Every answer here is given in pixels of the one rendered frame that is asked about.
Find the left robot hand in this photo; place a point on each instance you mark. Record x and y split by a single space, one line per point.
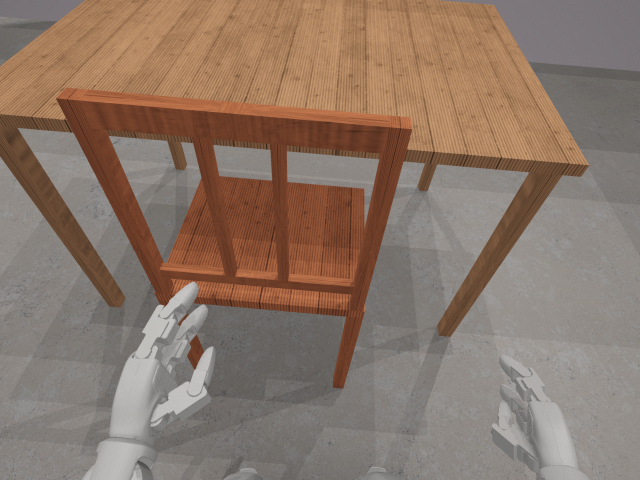
149 373

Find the table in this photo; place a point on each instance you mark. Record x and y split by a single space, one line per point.
453 67

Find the left robot forearm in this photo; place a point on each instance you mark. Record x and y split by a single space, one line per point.
123 459

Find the chair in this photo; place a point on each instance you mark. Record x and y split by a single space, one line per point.
251 243

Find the right robot hand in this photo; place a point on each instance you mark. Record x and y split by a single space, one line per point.
536 415

